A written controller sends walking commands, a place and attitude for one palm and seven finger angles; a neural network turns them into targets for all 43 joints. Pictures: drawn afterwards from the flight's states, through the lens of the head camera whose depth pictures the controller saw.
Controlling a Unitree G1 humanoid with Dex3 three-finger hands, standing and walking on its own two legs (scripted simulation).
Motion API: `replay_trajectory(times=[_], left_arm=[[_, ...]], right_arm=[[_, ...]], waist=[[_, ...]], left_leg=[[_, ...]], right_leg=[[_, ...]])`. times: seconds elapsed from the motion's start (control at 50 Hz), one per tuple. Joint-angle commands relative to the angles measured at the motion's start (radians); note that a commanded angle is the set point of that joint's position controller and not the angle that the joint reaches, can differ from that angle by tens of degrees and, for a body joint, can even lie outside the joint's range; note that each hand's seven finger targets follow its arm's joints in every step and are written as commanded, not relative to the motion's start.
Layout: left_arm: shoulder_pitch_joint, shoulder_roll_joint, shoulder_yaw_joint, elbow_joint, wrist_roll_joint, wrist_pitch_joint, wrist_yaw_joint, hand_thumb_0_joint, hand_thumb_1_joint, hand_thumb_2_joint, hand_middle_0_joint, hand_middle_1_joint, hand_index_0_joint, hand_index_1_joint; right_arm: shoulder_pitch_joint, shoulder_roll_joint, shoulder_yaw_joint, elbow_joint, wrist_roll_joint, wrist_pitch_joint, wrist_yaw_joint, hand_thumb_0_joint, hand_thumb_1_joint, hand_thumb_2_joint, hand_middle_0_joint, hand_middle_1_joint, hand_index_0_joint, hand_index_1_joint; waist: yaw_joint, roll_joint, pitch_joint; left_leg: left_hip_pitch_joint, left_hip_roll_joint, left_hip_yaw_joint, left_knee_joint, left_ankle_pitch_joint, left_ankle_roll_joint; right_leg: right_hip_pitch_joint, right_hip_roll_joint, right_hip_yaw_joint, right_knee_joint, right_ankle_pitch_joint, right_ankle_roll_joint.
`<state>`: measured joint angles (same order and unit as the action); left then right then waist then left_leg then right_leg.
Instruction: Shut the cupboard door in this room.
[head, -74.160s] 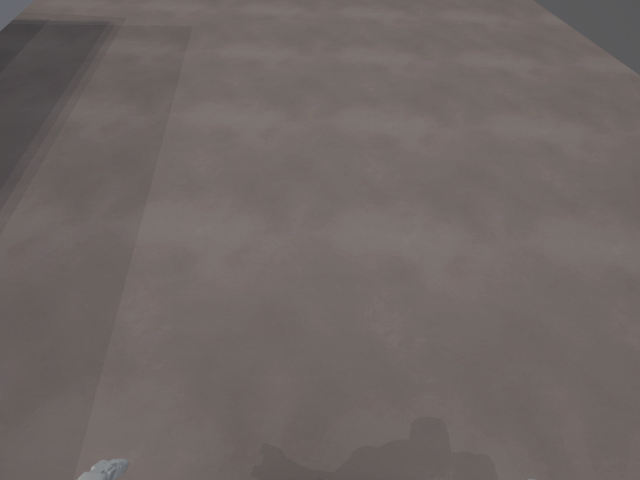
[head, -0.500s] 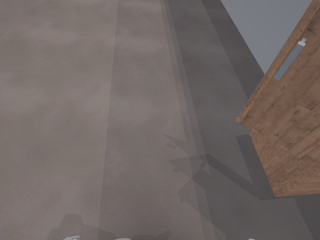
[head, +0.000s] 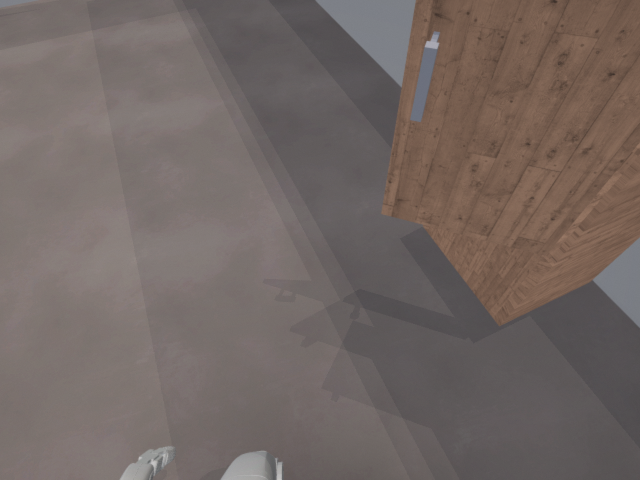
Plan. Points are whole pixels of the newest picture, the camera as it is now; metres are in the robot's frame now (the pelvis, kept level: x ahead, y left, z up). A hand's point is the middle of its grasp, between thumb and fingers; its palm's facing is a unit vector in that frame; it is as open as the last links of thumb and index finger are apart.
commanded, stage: turn to face it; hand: left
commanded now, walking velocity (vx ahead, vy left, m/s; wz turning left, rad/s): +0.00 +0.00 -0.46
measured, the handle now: (425, 78) +0.73 -0.16 +0.08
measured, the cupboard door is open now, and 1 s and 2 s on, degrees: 46 46 46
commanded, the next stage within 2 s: take the last steps up to it in 0.42 s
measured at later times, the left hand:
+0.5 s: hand (196, 458) +0.16 +0.19 -0.16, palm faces -0.19 -0.96 -0.22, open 7.4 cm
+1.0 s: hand (236, 418) +0.22 +0.15 -0.17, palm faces -0.32 -0.94 -0.13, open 7.4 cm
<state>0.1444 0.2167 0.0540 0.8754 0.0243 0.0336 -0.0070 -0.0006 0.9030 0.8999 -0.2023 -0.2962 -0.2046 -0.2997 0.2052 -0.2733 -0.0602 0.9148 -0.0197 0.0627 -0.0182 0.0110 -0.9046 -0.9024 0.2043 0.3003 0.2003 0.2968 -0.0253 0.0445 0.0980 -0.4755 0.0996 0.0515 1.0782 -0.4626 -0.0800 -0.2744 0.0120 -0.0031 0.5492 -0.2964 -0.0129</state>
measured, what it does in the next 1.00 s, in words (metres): walks ahead, turning right: left foot, then right foot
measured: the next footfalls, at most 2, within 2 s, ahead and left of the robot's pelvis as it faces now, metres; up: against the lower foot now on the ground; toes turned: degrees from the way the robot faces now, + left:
left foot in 0.18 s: +0.09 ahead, +0.14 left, +0.00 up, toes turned -2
right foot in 0.52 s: +0.02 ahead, -0.11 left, +0.00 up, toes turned -15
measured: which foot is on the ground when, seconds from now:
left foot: up 0.00-0.16, down 0.18-0.52, up 0.54-0.78, down 0.80-1.00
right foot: down 0.00-0.18, up 0.20-0.50, down 0.52-0.80, up 0.82-1.00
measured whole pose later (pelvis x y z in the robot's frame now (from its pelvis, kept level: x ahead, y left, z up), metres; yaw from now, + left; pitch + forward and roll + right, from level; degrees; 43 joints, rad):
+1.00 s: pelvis +0.10 -0.01 +0.01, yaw -19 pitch +1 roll -2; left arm 0.21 0.22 0.08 1.01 0.04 0.05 -0.05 0.00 0.91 0.90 -0.20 -0.30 -0.20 -0.30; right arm 0.40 -0.17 -0.02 1.01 -0.04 -0.05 -0.04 0.00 -0.90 -0.90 0.21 0.30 0.20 0.30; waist -0.03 -0.04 0.03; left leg -0.14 0.11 0.17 0.43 -0.29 0.00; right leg -0.54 -0.03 -0.01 1.11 -0.27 0.00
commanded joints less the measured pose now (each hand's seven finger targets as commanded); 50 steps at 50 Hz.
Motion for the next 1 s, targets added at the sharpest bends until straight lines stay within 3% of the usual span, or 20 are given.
replay_trajectory(times=[0.0, 0.12, 0.14, 0.16, 0.18, 0.3, 0.38, 0.46, 0.5, 0.52, 0.56, 0.62, 0.68, 0.74, 0.76, 0.78, 0.8, 0.82, 0.9, 0.98], left_arm=[[0.022, 0.219, 0.053, -0.055, 0.000, -0.019, 0.015, 0.000, 0.900, 0.900, -0.200, -0.300, -0.200, -0.300], [-0.013, 0.209, 0.058, -0.045, -0.004, -0.007, 0.014, 0.000, 0.900, 0.900, -0.200, -0.300, -0.200, -0.300], [0.002, 0.170, 0.049, -0.055, -0.012, 0.000, 0.012, 0.000, 0.900, 0.900, -0.200, -0.300, -0.200, -0.300], [0.052, 0.107, 0.038, -0.066, -0.019, 0.006, 0.004, 0.000, 0.900, 0.900, -0.200, -0.300, -0.200, -0.300], [0.039, 0.111, 0.034, -0.082, -0.014, 0.002, 0.001, 0.000, 0.900, 0.900, -0.200, -0.300, -0.200, -0.300], [0.013, 0.080, 0.031, -0.037, -0.008, 0.018, -0.016, 0.000, 0.900, 0.900, -0.200, -0.300, -0.200, -0.300], [0.001, 0.057, 0.019, -0.034, -0.008, 0.013, -0.015, 0.000, 0.900, 0.900, -0.200, -0.300, -0.200, -0.300], [0.106, 0.090, 0.028, 0.008, -0.004, -0.004, -0.007, 0.000, 0.900, 0.900, -0.200, -0.300, -0.200, -0.300], [0.149, 0.234, 0.051, 0.031, 0.009, -0.021, 0.010, 0.000, 0.900, 0.900, -0.200, -0.300, -0.200, -0.300], [0.173, 0.243, 0.048, 0.032, -0.001, -0.017, 0.012, 0.000, 0.900, 0.900, -0.200, -0.300, -0.200, -0.300], [0.118, 0.188, 0.052, 0.042, 0.002, -0.024, 0.021, 0.000, 0.900, 0.900, -0.200, -0.300, -0.200, -0.300], [0.046, 0.149, 0.040, 0.031, 0.006, -0.034, 0.018, 0.000, 0.900, 0.900, -0.200, -0.300, -0.200, -0.300], [0.059, 0.166, 0.045, 0.043, 0.008, -0.037, 0.006, 0.000, 0.900, 0.900, -0.200, -0.300, -0.200, -0.300], [0.038, 0.153, 0.045, 0.055, 0.000, -0.033, -0.004, 0.000, 0.900, 0.900, -0.200, -0.300, -0.200, -0.300], [0.043, 0.104, 0.035, 0.049, -0.007, -0.031, -0.009, 0.000, 0.900, 0.900, -0.200, -0.300, -0.200, -0.300], [0.072, 0.029, 0.019, 0.028, -0.015, -0.030, -0.020, 0.000, 0.900, 0.900, -0.200, -0.300, -0.200, -0.300], [-0.012, 0.062, 0.020, -0.020, -0.001, -0.033, -0.027, 0.000, 0.900, 0.900, -0.200, -0.300, -0.200, -0.300], [-0.059, 0.090, 0.026, -0.022, 0.015, -0.030, -0.029, 0.000, 0.900, 0.900, -0.200, -0.300, -0.200, -0.300], [0.010, 0.048, 0.031, 0.042, 0.012, -0.019, -0.047, 0.000, 0.900, 0.900, -0.200, -0.300, -0.200, -0.300], [-0.012, 0.012, 0.015, 0.048, 0.005, -0.012, -0.049, 0.000, 0.900, 0.900, -0.200, -0.300, -0.200, -0.300]], right_arm=[[0.001, -0.050, -0.006, -0.089, 0.006, -0.034, 0.002, 0.000, -0.900, -0.900, 0.200, 0.300, 0.200, 0.300], [0.095, -0.051, -0.002, -0.069, 0.012, -0.056, -0.007, 0.000, -0.900, -0.900, 0.200, 0.300, 0.200, 0.300], [0.123, -0.099, -0.008, -0.062, 0.006, -0.067, -0.012, 0.000, -0.900, -0.900, 0.200, 0.300, 0.200, 0.300], [0.139, -0.196, -0.024, -0.068, -0.010, -0.073, -0.015, 0.000, -0.900, -0.900, 0.200, 0.300, 0.200, 0.300], [0.153, -0.225, -0.026, -0.080, -0.014, -0.067, -0.019, 0.000, -0.900, -0.900, 0.200, 0.300, 0.200, 0.300], [0.067, -0.128, -0.006, -0.070, -0.016, -0.070, -0.028, 0.000, -0.900, -0.900, 0.200, 0.300, 0.200, 0.300], [0.106, -0.139, -0.017, -0.029, -0.014, -0.062, -0.022, 0.000, -0.900, -0.900, 0.200, 0.300, 0.200, 0.300], [0.073, -0.125, -0.026, -0.018, 0.000, -0.052, -0.013, 0.000, -0.900, -0.900, 0.200, 0.300, 0.200, 0.300], [0.027, -0.014, -0.006, -0.060, 0.010, -0.046, -0.001, 0.000, -0.900, -0.900, 0.200, 0.300, 0.200, 0.300], [-0.003, -0.029, -0.001, -0.068, 0.004, -0.031, -0.004, 0.000, -0.900, -0.900, 0.200, 0.300, 0.200, 0.300], [0.000, -0.052, -0.009, -0.039, -0.001, -0.036, -0.010, 0.000, -0.900, -0.900, 0.200, 0.300, 0.200, 0.300], [0.036, -0.031, -0.008, -0.014, -0.005, -0.051, 0.010, 0.000, -0.900, -0.900, 0.200, 0.300, 0.200, 0.300], [0.029, -0.008, -0.006, -0.019, -0.009, -0.060, 0.015, 0.000, -0.900, -0.900, 0.200, 0.300, 0.200, 0.300], [0.173, -0.006, -0.002, 0.022, -0.013, -0.083, 0.004, 0.000, -0.900, -0.900, 0.200, 0.300, 0.200, 0.300], [0.255, -0.051, -0.009, 0.051, -0.017, -0.097, -0.006, 0.000, -0.900, -0.900, 0.200, 0.300, 0.200, 0.300], [0.338, -0.164, -0.031, 0.072, -0.035, -0.106, -0.015, 0.000, -0.900, -0.900, 0.200, 0.300, 0.200, 0.300], [0.391, -0.213, -0.036, 0.071, -0.033, -0.104, -0.029, 0.000, -0.900, -0.900, 0.200, 0.300, 0.200, 0.300], [0.365, -0.196, -0.030, 0.073, -0.030, -0.108, -0.030, 0.000, -0.900, -0.900, 0.200, 0.300, 0.200, 0.300], [0.246, -0.082, 0.005, 0.059, -0.021, -0.128, -0.032, 0.000, -0.900, -0.900, 0.200, 0.300, 0.200, 0.300], [0.294, -0.065, 0.005, 0.096, -0.016, -0.131, -0.027, 0.000, -0.900, -0.900, 0.200, 0.300, 0.200, 0.300]], waist=[[0.025, -0.189, -0.161], [-0.021, -0.181, -0.169], [-0.023, -0.066, -0.181], [-0.014, 0.211, -0.194], [-0.029, 0.227, -0.170], [0.008, 0.137, -0.145], [-0.011, 0.164, -0.167], [0.041, 0.086, -0.167], [0.066, -0.305, -0.114], [0.090, -0.215, -0.106], [0.063, -0.347, -0.079], [0.011, -0.212, -0.090], [0.020, -0.205, -0.040], [-0.044, -0.158, -0.062], [-0.075, -0.031, -0.085], [-0.092, 0.280, -0.110], [-0.122, 0.204, -0.074], [-0.099, 0.170, -0.045], [-0.015, 0.087, 0.002], [-0.016, 0.108, -0.017]], left_leg=[[-0.034, -0.025, -0.006, -0.109, 0.056, -0.013], [0.233, -0.064, 0.002, -0.564, 0.251, 0.007], [0.350, 0.017, -0.081, -0.688, 0.307, 0.039], [0.432, 0.243, -0.321, -0.741, 0.434, 0.142], [0.348, 0.371, -0.414, -0.781, 0.458, 0.242], [0.358, 0.220, -0.108, -0.709, 0.709, 0.223], [0.376, 0.223, -0.077, -0.685, 0.702, 0.223], [0.241, 0.171, -0.017, -0.569, 0.501, 0.138], [-0.051, -0.042, 0.105, -0.275, -0.105, 0.028], [-0.041, -0.035, 0.012, -0.144, -0.155, 0.034], [-0.180, -0.022, -0.033, 0.012, -0.083, 0.032], [-0.054, -0.006, 0.003, -0.077, 0.008, 0.026], [0.060, -0.024, 0.045, -0.286, 0.032, 0.032], [0.305, -0.057, 0.090, -0.563, 0.173, 0.039], [0.454, 0.009, -0.011, -0.684, 0.120, 0.056], [0.576, 0.290, -0.399, -0.822, -0.057, 0.149], [0.517, 0.439, -0.585, -0.919, -0.139, 0.236], [0.443, 0.433, -0.586, -0.929, -0.131, 0.241], [0.375, 0.273, -0.175, -0.889, 0.294, 0.159], [0.418, 0.231, -0.005, -0.860, 0.485, 0.167]], right_leg=[[0.133, -0.231, 0.230, -0.165, 0.484, -0.173], [0.025, -0.181, 0.271, -0.063, 0.386, -0.105], [-0.079, -0.108, 0.226, 0.014, 0.252, -0.055], [-0.220, 0.030, 0.097, 0.204, -0.089, 0.009], [-0.224, 0.036, 0.034, 0.407, -0.338, 0.024], [-0.203, -0.031, -0.006, 0.463, -0.201, 0.053], [-0.101, -0.010, -0.058, 0.246, -0.172, 0.040], [0.154, -0.019, -0.046, -0.128, 0.126, 0.011], [0.232, -0.365, 0.359, -0.272, 0.351, -0.145], [0.152, -0.399, 0.364, -0.292, 0.284, -0.207], [0.228, -0.320, 0.344, -0.298, 0.208, -0.226], [0.134, -0.243, 0.188, -0.284, 0.070, -0.194], [0.019, -0.227, 0.207, -0.315, -0.111, -0.194], [-0.073, -0.163, 0.173, -0.211, -0.189, -0.149], [-0.185, -0.101, 0.134, -0.054, -0.199, -0.106], [-0.380, 0.023, 0.003, 0.253, -0.241, -0.037], [-0.450, 0.001, 0.024, 0.448, -0.275, -0.028], [-0.480, -0.042, 0.067, 0.579, -0.213, -0.028], [-0.434, -0.080, 0.047, 0.628, 0.027, 0.012], [-0.418, -0.085, -0.009, 0.501, 0.105, 0.028]])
